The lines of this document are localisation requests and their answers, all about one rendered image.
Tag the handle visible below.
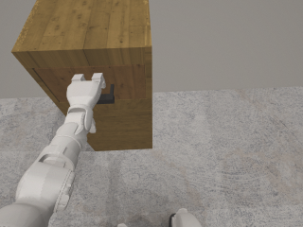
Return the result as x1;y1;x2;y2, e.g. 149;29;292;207
96;84;115;105

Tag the cabinet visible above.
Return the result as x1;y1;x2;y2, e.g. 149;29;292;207
11;0;152;151

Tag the left robot upper arm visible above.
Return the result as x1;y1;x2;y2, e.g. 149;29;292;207
0;162;76;227

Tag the right robot thigh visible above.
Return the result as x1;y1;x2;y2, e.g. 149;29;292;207
171;212;202;227

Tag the right robot shin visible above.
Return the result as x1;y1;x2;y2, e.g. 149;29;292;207
175;208;188;215

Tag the drawer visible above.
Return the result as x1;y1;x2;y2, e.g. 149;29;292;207
34;63;146;102

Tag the robot left hand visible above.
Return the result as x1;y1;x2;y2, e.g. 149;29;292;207
66;73;106;133

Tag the left robot forearm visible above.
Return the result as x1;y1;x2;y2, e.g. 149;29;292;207
15;104;94;201

